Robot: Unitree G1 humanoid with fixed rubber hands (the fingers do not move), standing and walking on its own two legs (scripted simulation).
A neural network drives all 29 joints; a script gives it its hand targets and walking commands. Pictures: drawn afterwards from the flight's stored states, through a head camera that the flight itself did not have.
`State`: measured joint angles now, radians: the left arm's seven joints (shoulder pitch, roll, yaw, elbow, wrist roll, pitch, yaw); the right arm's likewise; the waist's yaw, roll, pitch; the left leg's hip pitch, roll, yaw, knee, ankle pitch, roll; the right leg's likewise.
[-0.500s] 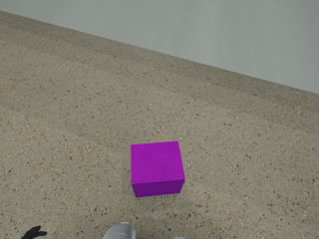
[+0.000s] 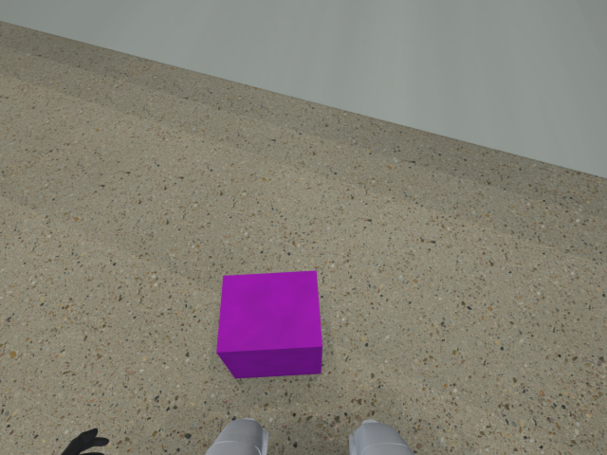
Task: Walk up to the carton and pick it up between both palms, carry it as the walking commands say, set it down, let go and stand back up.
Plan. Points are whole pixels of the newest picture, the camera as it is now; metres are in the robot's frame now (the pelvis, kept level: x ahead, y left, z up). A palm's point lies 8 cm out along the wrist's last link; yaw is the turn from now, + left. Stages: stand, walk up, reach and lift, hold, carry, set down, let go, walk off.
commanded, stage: walk up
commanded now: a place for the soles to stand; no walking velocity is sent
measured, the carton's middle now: (274, 326) +0.49 +0.11 -0.60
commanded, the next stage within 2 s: none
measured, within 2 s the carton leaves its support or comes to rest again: neither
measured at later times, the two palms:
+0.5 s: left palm out of the picture +0.08 +0.41 -0.08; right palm out of the picture +0.09 -0.25 -0.10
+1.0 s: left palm out of the picture +0.08 +0.42 -0.06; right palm out of the picture +0.09 -0.23 -0.10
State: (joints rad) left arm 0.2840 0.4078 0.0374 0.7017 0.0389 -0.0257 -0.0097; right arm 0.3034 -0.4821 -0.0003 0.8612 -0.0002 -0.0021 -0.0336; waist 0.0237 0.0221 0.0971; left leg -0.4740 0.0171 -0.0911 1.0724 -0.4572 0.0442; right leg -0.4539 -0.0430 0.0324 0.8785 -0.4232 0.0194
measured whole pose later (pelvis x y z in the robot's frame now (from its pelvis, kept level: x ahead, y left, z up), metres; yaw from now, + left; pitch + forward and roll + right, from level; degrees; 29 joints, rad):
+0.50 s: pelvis +0.01 +0.07 -0.01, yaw +2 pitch -2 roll -1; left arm 0.29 0.46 0.04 0.70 0.03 -0.03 0.04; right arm 0.24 -0.47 0.00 0.83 0.00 0.02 0.03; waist 0.00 0.02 0.11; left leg -0.43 0.00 -0.06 0.89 -0.44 0.00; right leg -0.44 -0.11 0.02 0.93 -0.48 0.03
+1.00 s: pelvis +0.00 +0.09 +0.00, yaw +4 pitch -1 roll +0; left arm 0.27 0.47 0.03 0.70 0.03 -0.04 0.04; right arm 0.23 -0.45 0.00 0.83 0.00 0.02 0.03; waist -0.01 0.03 0.14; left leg -0.40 -0.03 -0.07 0.84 -0.42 0.00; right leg -0.40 -0.09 -0.01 0.82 -0.36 0.02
